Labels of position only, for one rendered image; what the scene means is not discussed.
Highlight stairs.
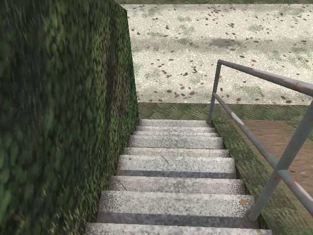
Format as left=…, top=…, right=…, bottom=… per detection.
left=84, top=118, right=273, bottom=235

